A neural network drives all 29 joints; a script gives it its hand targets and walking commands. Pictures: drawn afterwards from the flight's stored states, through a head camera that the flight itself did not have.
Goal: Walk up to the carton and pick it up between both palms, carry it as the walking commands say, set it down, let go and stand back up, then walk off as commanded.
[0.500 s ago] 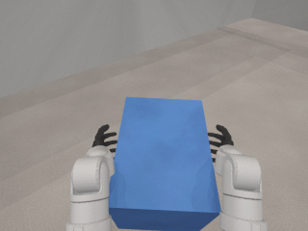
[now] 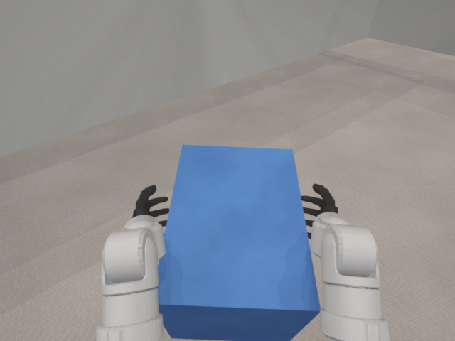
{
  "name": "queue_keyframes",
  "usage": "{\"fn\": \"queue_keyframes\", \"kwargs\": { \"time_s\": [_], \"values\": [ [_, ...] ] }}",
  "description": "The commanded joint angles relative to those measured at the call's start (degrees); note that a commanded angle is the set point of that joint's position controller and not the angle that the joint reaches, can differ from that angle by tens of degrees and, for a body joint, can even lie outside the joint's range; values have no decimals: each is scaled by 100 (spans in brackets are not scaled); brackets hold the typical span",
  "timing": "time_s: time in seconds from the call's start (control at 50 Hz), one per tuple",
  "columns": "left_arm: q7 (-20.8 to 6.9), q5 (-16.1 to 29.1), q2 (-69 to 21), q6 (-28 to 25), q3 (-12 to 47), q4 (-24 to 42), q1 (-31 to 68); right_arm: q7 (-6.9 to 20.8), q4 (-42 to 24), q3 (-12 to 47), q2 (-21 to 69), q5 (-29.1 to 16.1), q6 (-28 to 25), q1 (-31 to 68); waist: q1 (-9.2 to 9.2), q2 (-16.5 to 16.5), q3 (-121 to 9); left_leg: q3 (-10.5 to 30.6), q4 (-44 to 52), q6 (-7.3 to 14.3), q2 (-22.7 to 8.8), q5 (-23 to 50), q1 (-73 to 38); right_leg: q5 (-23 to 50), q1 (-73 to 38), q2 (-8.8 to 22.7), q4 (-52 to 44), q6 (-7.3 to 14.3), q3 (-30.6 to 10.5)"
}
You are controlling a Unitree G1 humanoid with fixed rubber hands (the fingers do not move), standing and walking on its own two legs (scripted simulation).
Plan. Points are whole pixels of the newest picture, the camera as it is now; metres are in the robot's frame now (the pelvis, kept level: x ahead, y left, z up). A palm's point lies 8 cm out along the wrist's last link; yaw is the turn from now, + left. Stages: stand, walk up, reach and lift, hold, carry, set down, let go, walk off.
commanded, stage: carry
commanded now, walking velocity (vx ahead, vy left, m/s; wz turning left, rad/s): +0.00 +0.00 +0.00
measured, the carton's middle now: (233, 241) +0.32 +0.01 +0.03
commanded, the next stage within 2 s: none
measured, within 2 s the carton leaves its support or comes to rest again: neither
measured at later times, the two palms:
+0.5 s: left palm (145, 239) +0.28 +0.15 +0.10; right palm (323, 231) +0.28 -0.14 +0.10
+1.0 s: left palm (262, 239) +0.30 -0.04 +0.07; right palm (447, 273) +0.23 -0.33 +0.06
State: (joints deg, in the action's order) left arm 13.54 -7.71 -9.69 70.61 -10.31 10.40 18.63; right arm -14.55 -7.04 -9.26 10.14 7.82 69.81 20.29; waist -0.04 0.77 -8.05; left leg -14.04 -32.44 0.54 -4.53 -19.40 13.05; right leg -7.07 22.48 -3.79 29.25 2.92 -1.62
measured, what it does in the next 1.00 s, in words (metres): steps to the right: right foot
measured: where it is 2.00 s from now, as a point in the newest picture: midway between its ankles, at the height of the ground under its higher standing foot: outside the picture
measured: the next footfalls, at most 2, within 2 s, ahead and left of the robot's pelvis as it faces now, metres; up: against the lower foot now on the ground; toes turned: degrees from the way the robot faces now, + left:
right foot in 0.74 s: +0.07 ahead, -0.21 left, +0.00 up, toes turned -6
left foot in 1.04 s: +0.00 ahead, -0.06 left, +0.00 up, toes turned -2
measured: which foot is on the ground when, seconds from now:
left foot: down 0.00-0.74, up 0.76-1.00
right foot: down 0.00-0.36, up 0.38-0.72, down 0.74-1.00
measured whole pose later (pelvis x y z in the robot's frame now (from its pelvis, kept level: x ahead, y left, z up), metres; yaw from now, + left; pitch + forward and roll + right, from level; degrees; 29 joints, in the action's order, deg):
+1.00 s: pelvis -0.03 -0.12 -0.01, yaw -12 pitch +4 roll +0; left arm 13.2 -7.0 -10.0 70.4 -6.4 19.0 19.1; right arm -12.8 -20.6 -8.6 9.3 7.4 70.2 16.9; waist -0.2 -0.2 4.7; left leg -10.9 -50.5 -5.1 -2.5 -32.2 25.2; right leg -10.2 28.3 -6.7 35.2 4.3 -1.9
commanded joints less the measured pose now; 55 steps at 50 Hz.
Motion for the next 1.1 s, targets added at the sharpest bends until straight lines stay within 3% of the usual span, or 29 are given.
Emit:
{"fn": "queue_keyframes", "kwargs": {
  "time_s": [0.0,0.02,0.06,0.08,0.1,0.14,0.16,0.18,0.2,0.22,0.24,0.28,0.32,0.38,0.46,0.62,0.64,0.66,0.7,0.72,0.76,0.78,0.88,0.94,0.96,0.98,1.0,1.02,1.08],
  "values": [
    [-1374,2288,-5278,-505,3634,238,5142,1374,-568,3699,5467,-2187,-503,5100,2,-398,-1437,975,399,141,-414,-587,-338,-146,-261,883,-721,45,-695],
    [-1456,1898,-5167,-484,3228,-634,3408,1422,177,3277,5252,-1789,-497,3564,18,-537,-1542,898,239,191,-433,-497,-580,65,-174,865,-714,68,-744],
    [-1467,1479,-4450,-770,2593,-1909,4174,1446,1456,2684,4633,-1403,-792,4302,45,-436,-1394,861,151,114,-277,-629,-448,-209,-175,967,-934,57,-803],
    [-1399,2126,-5144,-717,3406,-238,4144,1367,-315,3695,5422,-2156,-724,4467,33,-871,-1379,711,-62,71,-129,-652,-518,-546,-182,996,-1306,-61,-1006],
    [-1482,1476,-4409,-886,2597,-1824,3955,1443,1693,2582,4649,-1283,-825,3697,29,-644,-1325,744,-107,83,-66,-550,-490,-748,-13,1071,-1462,-108,-1248],
    [-1539,2311,-5485,-921,3678,282,4504,1532,-66,3794,5933,-2133,-806,3974,-6,-941,-1159,838,-60,74,-17,-558,-530,-1614,136,1083,-1678,-95,-1281],
    [-1584,1921,-5160,-874,3179,-923,4012,1534,679,3246,5386,-1756,-864,3840,0,-678,-1212,796,109,85,114,-538,-553,-1638,186,1071,-1701,-73,-1330],
    [-1542,2264,-5610,-946,3649,67,5198,1547,6,3626,5928,-2095,-887,4700,-19,-575,-1421,951,386,158,-80,-331,-716,-1502,45,962,-1421,7,-1084],
    [-1551,1542,-4698,-1074,2764,-1601,4762,1588,1752,2710,5063,-1451,-1059,4298,-5,-302,-1319,913,499,194,-7,-844,-737,-1634,271,851,-1498,-166,-1055],
    [-1437,2241,-5266,-1082,3581,166,4983,1505,-22,3551,5663,-2196,-1016,4509,-59,-532,-1344,900,698,227,-41,-935,-917,-1406,235,722,-1480,-278,-916],
    [-1487,2186,-5404,-1026,3664,166,4990,1553,209,3585,5890,-2071,-941,4322,-56,-440,-1459,861,624,289,-112,-1111,-980,-1578,313,605,-1514,-410,-736],
    [-1460,2457,-5758,-924,3960,554,5472,1453,-571,3690,5972,-2205,-920,4906,-111,-6,-1484,1201,897,401,-588,-1428,-1241,-1143,656,238,-607,-551,-341],
    [-1393,2619,-5764,-899,4107,991,6171,1380,-931,3734,5912,-2250,-939,5410,-189,871,-1538,1967,1108,794,-2051,-144,-1309,-1157,1349,185,1739,-340,191],
    [-1347,2528,-5834,-600,4045,957,5169,1353,-1125,3640,5824,-2178,-684,4484,-88,484,-1346,1596,802,1108,-2595,1630,-1533,-1609,2269,667,3599,-531,263],
    [-1392,2537,-5688,-366,3996,1334,3560,1256,-1581,3644,5673,-2142,-469,3113,-59,196,-1798,950,-378,677,-2282,4024,-2519,-1889,2272,770,2722,-528,199],
    [-1482,2545,-5717,126,4188,1685,2399,1534,-1588,3502,5708,-2157,27,1514,-31,1823,-1840,119,-1131,-43,-2151,5065,-1860,-1311,840,501,926,-318,659],
    [-1512,2566,-5663,174,4171,1636,2332,1539,-1350,3500,5761,-2148,88,1456,85,1614,-1893,37,-1722,-252,-2034,4439,-1384,-820,107,425,173,-216,473],
    [-1533,2650,-5873,69,4255,1850,2364,1557,-1752,3658,5852,-2252,20,1605,139,395,-2099,39,-2403,-480,-1598,3479,-575,1068,-858,416,-145,-24,-62],
    [-1560,2663,-5974,-51,4207,2117,2455,1638,-2071,4090,6350,-2567,-7,2080,52,-2088,-2451,488,-3708,-799,-289,-2447,2162,7174,-2956,1611,916,587,-2132],
    [-1553,2590,-6177,-29,4112,1850,2205,1659,-2390,4174,6289,-2709,-68,2401,89,-1564,-2353,663,-3685,-710,-200,-2742,2403,8047,-3085,1662,1139,716,-2147],
    [-1596,2431,-6110,-53,4035,1869,2063,1724,-2315,4238,6261,-2764,-62,2400,71,-976,-1852,747,-3280,-512,108,-2211,1890,5864,-2114,1265,429,437,-1807],
    [-1624,2487,-6145,-88,4020,1988,2268,1736,-2400,4342,6365,-2805,-76,2578,76,-1564,-1835,674,-3268,-553,128,-2052,1814,4802,-2055,1271,211,493,-1925],
    [-1698,2505,-6375,-348,4001,2105,1976,1758,-2996,4691,6603,-3075,-248,2733,89,-1840,-2559,800,-1720,-481,341,-1379,1060,4366,-2134,914,131,620,-2019],
    [-1659,2669,-6359,-374,4215,2275,2349,1701,-3047,4302,6346,-2978,-326,2587,-53,-1160,-2769,685,223,-177,265,-491,-1305,2611,-507,492,-259,-9,-1448],
    [-1612,2702,-6360,-412,4315,2480,2536,1723,-3107,4317,6380,-3026,-371,2611,-237,-414,-2839,1142,1371,152,-470,606,-2581,1228,388,168,335,-377,-1027],
    [-1543,2677,-6356,-303,4554,2541,2414,1775,-2817,4063,6251,-2876,-340,2149,-89,1894,-2736,2408,876,485,-2208,2987,-3357,-1853,1787,-231,2134,-195,-375],
    [-1541,2737,-6183,-370,4535,3040,2928,1812,-2774,4187,6431,-2993,-366,2323,-38,2098,-2363,2525,487,932,-3251,5338,-3026,-2574,2526,3,3690,-220,-14],
    [-1500,2635,-6126,-277,4553,2766,2808,1805,-2592,4068,6328,-2869,-309,2080,28,1417,-2024,2003,130,863,-3108,6336,-2705,-2484,2561,460,4275,-205,-17],
    [-1503,2508,-6026,-226,4443,2420,2058,1754,-2676,4092,5936,-2662,-214,1731,7,734,-2007,1200,-143,554,-2548,5477,-2939,-1610,2591,701,3672,-410,30]
  ]
}}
